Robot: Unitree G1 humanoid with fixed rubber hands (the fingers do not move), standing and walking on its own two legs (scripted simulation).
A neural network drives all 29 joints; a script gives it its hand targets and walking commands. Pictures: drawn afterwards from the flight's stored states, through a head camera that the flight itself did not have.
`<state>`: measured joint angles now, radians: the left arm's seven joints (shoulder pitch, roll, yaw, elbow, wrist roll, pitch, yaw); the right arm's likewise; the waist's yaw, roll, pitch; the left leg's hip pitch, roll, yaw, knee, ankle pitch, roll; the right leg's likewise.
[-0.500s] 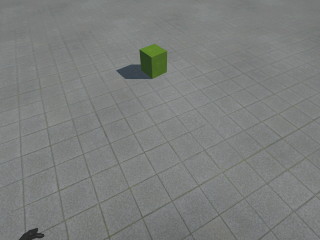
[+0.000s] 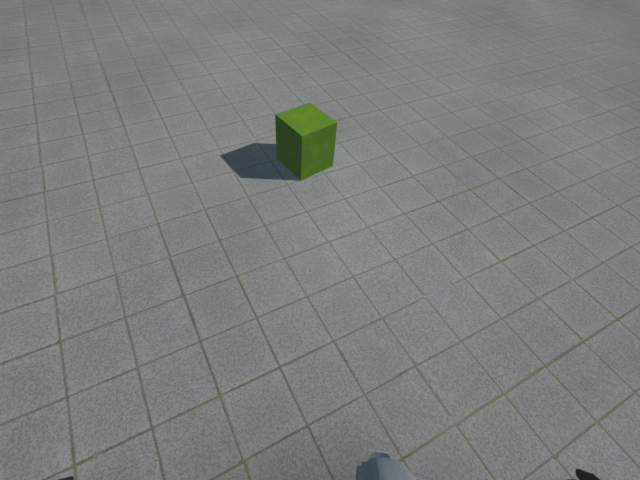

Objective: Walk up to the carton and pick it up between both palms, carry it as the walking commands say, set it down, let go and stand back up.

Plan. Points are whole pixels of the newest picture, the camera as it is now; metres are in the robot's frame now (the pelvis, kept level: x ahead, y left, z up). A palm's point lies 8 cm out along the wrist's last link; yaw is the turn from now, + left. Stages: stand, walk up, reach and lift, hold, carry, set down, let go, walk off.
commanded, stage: walk up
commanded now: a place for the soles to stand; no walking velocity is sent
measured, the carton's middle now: (305, 141) +1.66 +0.02 -0.63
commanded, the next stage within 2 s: none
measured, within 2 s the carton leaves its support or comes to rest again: neither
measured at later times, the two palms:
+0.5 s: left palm (81, 356) +0.32 +0.35 -0.11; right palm (521, 338) +0.35 -0.33 -0.08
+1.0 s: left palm (128, 238) +0.56 +0.36 -0.11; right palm (480, 243) +0.56 -0.33 -0.09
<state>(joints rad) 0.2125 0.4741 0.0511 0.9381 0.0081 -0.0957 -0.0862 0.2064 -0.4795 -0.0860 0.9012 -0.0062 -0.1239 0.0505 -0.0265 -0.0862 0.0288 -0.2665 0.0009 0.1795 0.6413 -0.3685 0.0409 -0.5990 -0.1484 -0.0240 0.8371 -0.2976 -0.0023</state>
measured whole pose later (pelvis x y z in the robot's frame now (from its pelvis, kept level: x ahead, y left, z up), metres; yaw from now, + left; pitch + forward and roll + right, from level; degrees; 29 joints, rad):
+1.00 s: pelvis +0.47 +0.01 -0.02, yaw +1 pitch -1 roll +0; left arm 0.20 0.50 0.07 0.88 0.02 -0.06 -0.04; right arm 0.24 -0.45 -0.08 0.92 -0.03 -0.13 0.03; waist 0.01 -0.05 0.03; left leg -0.47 0.03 0.10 0.86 -0.36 0.04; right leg -0.49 -0.07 0.00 1.08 -0.50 -0.04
